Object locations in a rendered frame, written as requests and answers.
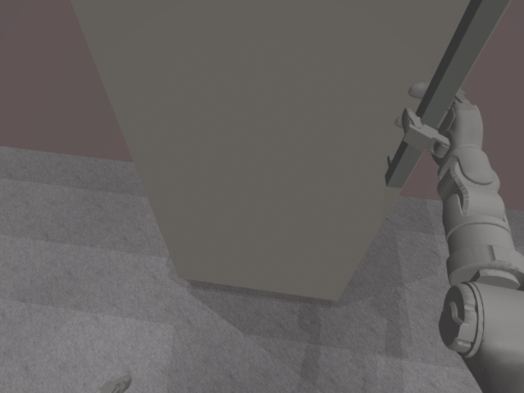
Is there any right robot upper arm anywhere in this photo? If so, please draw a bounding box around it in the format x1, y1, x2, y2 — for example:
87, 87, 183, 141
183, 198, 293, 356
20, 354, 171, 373
439, 281, 524, 393

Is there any handle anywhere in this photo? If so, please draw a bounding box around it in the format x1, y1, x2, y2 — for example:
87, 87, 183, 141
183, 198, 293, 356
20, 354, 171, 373
385, 0, 509, 188

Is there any robot right forearm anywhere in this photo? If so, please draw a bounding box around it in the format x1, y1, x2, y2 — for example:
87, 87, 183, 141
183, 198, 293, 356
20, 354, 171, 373
437, 147, 524, 291

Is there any robot right hand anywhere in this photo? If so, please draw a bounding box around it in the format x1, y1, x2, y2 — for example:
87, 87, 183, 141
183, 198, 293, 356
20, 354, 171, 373
395, 82, 483, 166

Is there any robot left hand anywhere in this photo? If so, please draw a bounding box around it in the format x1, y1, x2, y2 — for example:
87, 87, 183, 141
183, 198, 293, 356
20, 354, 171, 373
98, 375, 132, 393

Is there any fridge door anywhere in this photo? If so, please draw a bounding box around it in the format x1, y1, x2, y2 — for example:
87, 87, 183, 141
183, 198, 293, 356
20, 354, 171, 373
71, 0, 512, 301

